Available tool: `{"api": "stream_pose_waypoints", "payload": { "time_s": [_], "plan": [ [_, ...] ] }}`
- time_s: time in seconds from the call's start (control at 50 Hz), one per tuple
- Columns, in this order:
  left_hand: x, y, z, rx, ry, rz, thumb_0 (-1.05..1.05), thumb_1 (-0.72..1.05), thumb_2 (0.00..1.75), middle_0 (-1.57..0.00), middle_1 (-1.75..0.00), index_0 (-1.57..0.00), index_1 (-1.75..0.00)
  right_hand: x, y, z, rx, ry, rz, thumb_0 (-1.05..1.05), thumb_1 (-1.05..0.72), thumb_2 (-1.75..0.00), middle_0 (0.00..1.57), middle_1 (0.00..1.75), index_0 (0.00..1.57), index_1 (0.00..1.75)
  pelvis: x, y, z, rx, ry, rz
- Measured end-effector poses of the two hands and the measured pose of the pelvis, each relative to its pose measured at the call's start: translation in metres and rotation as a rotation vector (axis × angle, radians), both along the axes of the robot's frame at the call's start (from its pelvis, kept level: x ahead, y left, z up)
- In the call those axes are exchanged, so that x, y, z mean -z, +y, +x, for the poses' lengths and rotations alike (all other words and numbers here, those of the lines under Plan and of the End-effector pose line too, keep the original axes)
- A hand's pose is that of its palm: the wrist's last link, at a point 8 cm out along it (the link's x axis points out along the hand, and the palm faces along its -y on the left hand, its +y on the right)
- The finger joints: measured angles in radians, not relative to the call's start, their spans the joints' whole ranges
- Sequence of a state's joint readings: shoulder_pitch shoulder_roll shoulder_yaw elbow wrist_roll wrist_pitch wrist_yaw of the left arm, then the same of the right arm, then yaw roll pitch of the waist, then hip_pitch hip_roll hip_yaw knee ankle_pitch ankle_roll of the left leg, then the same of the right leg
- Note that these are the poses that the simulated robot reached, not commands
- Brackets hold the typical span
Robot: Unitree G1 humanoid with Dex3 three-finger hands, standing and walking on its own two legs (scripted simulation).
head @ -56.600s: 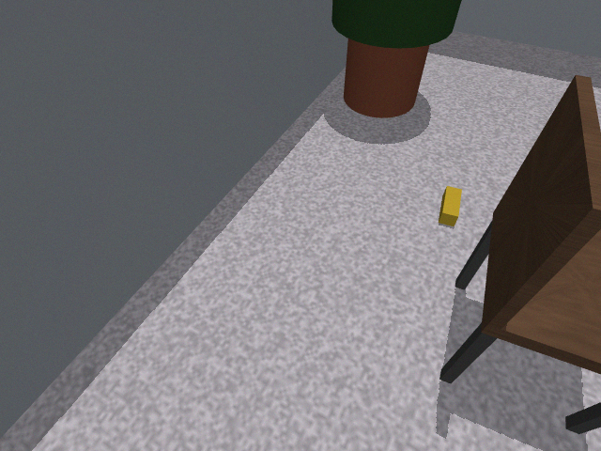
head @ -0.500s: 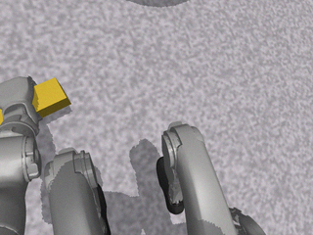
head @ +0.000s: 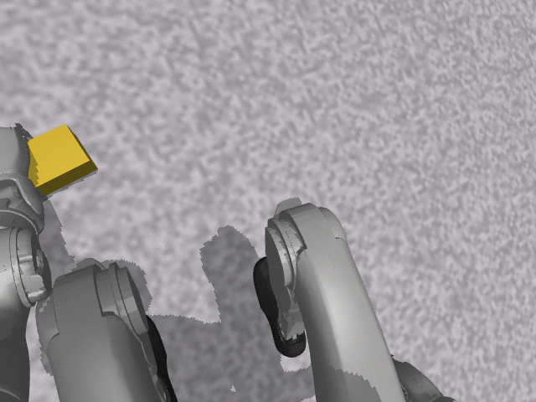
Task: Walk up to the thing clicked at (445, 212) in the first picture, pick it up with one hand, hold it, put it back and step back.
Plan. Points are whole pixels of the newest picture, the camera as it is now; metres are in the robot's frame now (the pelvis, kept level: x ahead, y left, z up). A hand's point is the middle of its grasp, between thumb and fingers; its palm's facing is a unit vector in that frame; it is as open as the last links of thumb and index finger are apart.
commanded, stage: rest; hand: left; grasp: from above
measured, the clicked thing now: (28, 174) +0.46 +0.26 -0.26
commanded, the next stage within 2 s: open in 0.46 s
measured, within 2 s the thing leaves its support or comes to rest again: rests again in 0.10 s
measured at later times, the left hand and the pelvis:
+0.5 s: hand (22, 180) +0.45 +0.26 -0.24, palm faces -0.42 -0.21 -0.88, open 9.6 cm; pelvis -0.01 +0.00 +0.00, yaw -2 degrees
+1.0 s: hand (13, 179) +0.45 +0.27 -0.24, palm faces -0.41 -0.20 -0.89, open 11.9 cm; pelvis -0.01 +0.01 +0.00, yaw -4 degrees
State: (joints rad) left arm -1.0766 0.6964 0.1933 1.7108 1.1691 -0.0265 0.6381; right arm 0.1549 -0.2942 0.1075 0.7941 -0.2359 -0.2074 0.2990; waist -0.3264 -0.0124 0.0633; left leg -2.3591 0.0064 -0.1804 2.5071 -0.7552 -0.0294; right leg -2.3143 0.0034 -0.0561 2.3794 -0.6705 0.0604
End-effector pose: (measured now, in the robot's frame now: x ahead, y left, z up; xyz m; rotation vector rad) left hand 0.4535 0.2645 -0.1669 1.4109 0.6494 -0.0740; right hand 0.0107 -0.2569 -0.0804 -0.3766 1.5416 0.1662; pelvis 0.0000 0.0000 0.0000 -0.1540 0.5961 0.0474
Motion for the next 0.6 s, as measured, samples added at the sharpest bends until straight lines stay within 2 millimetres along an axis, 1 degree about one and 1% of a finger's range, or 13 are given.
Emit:
{"api": "stream_pose_waypoints", "payload": {
  "time_s": [0.2, 0.42, 0.6],
  "plan": [
    [0.014, 0.001, 0.0, -0.004, 0.016, -0.018, 0.0, 0.06, 0.43, -0.74, -0.5, -0.75, -0.48, -0.008, 0.001, -0.006, -0.018, 0.015, 0.007, 0.0, -0.89, -0.89, 0.2, 0.3, 0.2, 0.3, 0.002, 0.001, 0.0, 0.011, -0.015, -0.017],
    [0.014, 0.002, -0.002, -0.005, 0.001, -0.019, 0.01, 0.06, 0.42, -0.75, -0.5, -0.76, -0.46, -0.021, -0.004, -0.005, -0.058, -0.016, -0.013, 0.0, -0.89, -0.9, 0.2, 0.3, 0.2, 0.3, 0.002, 0.002, -0.004, 0.016, -0.04, -0.033],
    [0.014, 0.002, -0.003, -0.007, -0.003, -0.021, 0.01, 0.07, 0.42, -0.74, -0.5, -0.75, -0.46, -0.025, -0.002, -0.009, -0.077, -0.037, -0.016, 0.0, -0.89, -0.9, 0.2, 0.3, 0.2, 0.3, 0.003, 0.005, -0.008, 0.021, -0.062, -0.045]
  ]
}}
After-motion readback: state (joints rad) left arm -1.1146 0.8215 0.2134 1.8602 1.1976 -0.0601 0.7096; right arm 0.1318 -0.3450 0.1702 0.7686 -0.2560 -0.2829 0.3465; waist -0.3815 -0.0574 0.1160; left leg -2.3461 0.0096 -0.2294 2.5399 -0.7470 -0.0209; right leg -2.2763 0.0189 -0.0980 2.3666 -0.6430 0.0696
